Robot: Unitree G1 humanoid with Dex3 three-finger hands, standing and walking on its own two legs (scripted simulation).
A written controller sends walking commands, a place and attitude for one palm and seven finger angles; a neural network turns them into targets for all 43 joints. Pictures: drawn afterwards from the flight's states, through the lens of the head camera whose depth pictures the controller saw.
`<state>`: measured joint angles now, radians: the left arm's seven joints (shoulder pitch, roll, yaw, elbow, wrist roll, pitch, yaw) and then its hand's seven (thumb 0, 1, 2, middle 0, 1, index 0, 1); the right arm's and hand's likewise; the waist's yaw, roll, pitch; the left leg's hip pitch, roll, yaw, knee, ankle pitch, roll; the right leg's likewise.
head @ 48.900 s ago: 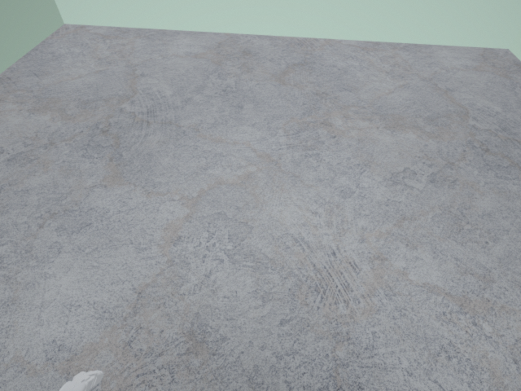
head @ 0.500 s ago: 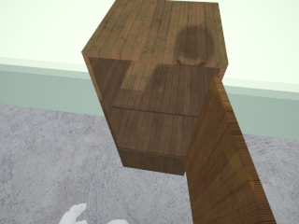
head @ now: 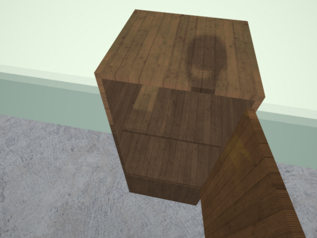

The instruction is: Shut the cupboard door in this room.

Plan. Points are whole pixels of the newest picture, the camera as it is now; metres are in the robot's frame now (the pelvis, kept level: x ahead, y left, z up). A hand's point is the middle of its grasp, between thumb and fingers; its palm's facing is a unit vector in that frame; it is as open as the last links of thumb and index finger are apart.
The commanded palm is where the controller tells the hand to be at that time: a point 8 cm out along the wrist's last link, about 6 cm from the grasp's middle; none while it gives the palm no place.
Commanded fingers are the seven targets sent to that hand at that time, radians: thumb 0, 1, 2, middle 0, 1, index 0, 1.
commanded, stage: stand and wait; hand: left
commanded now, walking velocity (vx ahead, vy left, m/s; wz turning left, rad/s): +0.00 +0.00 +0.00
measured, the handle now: out of the picture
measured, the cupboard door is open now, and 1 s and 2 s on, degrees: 100 100 91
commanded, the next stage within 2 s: turn or walk to find it in 0.82 s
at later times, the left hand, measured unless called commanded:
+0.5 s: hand out of the picture -0.01 +0.14 -0.18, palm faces +0.06 -0.98 -0.18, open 7.4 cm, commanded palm none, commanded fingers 0.00 0.90 0.90 -0.20 -0.30 -0.20 -0.30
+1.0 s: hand out of the picture -0.02 +0.14 -0.18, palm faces +0.10 -0.98 -0.18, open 7.4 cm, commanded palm none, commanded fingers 0.00 0.90 0.90 -0.20 -0.30 -0.20 -0.30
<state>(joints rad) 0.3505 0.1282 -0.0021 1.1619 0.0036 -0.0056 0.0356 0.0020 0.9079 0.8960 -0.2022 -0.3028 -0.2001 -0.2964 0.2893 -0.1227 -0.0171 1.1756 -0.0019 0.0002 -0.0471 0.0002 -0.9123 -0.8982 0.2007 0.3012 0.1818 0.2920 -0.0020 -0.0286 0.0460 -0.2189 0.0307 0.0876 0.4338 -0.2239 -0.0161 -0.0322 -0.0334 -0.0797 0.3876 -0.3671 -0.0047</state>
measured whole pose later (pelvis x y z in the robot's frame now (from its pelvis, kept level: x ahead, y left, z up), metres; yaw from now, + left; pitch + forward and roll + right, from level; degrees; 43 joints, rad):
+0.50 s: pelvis +0.02 -0.02 +0.00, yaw +1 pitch +0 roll +2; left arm 0.32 0.12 0.01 1.12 0.00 -0.01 0.05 0.00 0.91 0.90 -0.20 -0.30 -0.20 -0.30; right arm 0.32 -0.10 -0.01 1.18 -0.01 0.00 -0.06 0.00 -0.91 -0.90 0.20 0.30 0.20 0.31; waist -0.01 -0.03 0.05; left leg -0.18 0.05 0.07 0.45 -0.26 -0.05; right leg 0.03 -0.01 -0.10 0.37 -0.39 -0.03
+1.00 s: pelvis +0.01 -0.02 -0.01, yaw +3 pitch +0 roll +2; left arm 0.31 0.12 0.02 1.11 0.00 0.00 0.05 0.00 0.91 0.90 -0.20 -0.30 -0.20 -0.30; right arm 0.32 -0.11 -0.01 1.14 -0.01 0.00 -0.05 0.00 -0.91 -0.90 0.20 0.30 0.20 0.30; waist -0.01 -0.03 0.07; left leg -0.22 0.04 0.03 0.50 -0.27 -0.04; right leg 0.00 -0.02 -0.13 0.43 -0.42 -0.03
